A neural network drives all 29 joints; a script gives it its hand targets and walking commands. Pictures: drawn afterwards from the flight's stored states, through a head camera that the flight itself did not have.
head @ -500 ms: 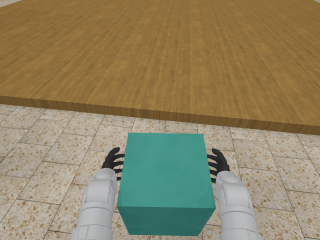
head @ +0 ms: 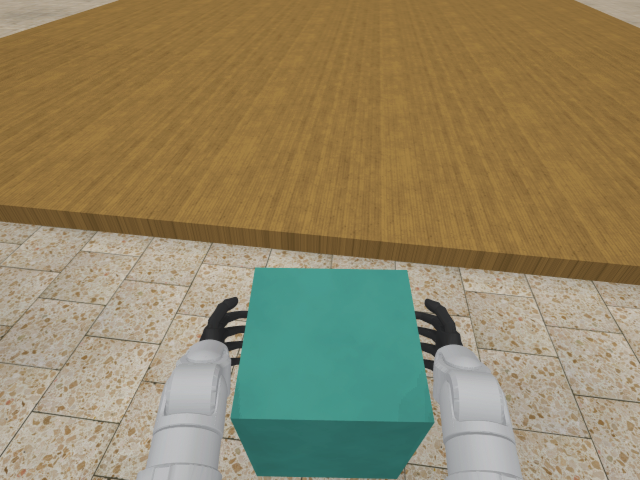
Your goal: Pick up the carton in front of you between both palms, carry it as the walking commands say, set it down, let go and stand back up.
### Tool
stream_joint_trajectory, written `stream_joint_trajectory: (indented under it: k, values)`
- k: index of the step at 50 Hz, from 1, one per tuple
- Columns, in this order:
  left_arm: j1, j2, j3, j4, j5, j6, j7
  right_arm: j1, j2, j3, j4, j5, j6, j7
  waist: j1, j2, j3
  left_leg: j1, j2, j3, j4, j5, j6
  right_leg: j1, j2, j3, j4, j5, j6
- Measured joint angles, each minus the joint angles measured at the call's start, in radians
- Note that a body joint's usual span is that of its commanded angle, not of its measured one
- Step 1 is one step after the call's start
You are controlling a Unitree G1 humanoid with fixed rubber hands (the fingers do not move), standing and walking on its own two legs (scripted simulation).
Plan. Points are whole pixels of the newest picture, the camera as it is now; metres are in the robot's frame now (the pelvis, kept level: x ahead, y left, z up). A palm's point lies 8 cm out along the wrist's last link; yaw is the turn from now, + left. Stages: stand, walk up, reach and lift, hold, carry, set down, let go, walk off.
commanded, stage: hold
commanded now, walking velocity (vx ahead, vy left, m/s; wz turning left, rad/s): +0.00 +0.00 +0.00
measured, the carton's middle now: (328, 377) +0.30 +0.00 -0.03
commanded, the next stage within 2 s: carry in 1.00 s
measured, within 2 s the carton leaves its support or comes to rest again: neither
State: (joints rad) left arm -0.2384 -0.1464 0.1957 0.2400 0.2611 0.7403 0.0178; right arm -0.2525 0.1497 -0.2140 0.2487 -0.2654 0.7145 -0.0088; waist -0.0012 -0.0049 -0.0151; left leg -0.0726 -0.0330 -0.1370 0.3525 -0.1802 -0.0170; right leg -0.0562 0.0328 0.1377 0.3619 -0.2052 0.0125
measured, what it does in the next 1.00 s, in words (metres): stands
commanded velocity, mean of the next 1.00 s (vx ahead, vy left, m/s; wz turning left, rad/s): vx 0.02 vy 0.00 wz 0.00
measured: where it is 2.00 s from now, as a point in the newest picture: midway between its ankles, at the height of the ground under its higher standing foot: (330, 477)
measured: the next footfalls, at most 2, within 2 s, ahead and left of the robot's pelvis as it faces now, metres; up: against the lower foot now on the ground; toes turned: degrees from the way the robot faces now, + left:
left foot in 1.40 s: +0.15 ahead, +0.09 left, +0.00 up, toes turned +6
right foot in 1.70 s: +0.38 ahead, -0.15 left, +0.00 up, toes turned -14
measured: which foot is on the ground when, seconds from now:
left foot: down 0.00-1.00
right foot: down 0.00-1.00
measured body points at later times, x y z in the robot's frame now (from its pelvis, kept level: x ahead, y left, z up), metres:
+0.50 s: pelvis -0.01 +0.00 +0.00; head -0.06 +0.01 +0.45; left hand +0.29 +0.15 +0.04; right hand +0.29 -0.15 +0.04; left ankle +0.02 +0.13 -0.75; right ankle +0.00 -0.13 -0.75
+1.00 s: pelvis +0.00 +0.00 +0.00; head -0.05 +0.00 +0.45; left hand +0.29 +0.15 +0.04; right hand +0.30 -0.15 +0.04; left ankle +0.02 +0.13 -0.75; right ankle +0.00 -0.13 -0.75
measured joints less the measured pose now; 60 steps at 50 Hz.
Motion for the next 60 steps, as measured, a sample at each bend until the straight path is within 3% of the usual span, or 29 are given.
stream_joint_trajectory:
  k: [8, 23, 51, 55, 60]
  values:
    - [-0.031, -0.007, 0.020, 0.019, 0.025, 0.041, -0.012, -0.028, 0.007, -0.024, 0.019, -0.022, 0.039, 0.011, 0.001, -0.001, 0.007, 0.021, 0.001, 0.005, 0.002, 0.003, 0.001, 0.020, 0.001, 0.002, 0.002, 0.004, 0.000]
    - [-0.066, -0.016, 0.050, 0.035, 0.039, 0.031, -0.016, -0.064, 0.016, -0.056, 0.038, -0.039, 0.026, 0.018, 0.000, -0.002, 0.024, 0.003, -0.002, 0.010, 0.023, 0.002, 0.003, 0.002, -0.001, 0.001, 0.023, 0.003, 0.004]
    - [-0.017, -0.004, 0.006, -0.006, 0.016, 0.044, -0.009, -0.016, 0.003, -0.006, -0.008, -0.019, 0.048, 0.008, 0.004, 0.003, -0.012, -0.020, 0.003, 0.019, 0.030, -0.013, 0.001, -0.024, 0.000, -0.007, 0.031, -0.011, 0.000]
    - [0.011, 0.003, -0.011, -0.061, -0.013, 0.059, 0.000, 0.011, -0.002, 0.025, -0.062, 0.009, 0.066, -0.006, 0.010, 0.006, -0.075, -0.117, 0.023, 0.070, 0.114, -0.138, 0.007, -0.135, -0.023, -0.047, 0.134, -0.152, -0.003]
    - [0.045, 0.018, -0.040, -0.200, -0.080, 0.127, 0.020, 0.044, -0.009, 0.075, -0.207, 0.060, 0.143, -0.038, 0.012, 0.026, -0.116, -0.177, 0.059, 0.100, 0.169, -0.107, -0.007, -0.202, -0.042, -0.117, 0.190, -0.139, -0.012]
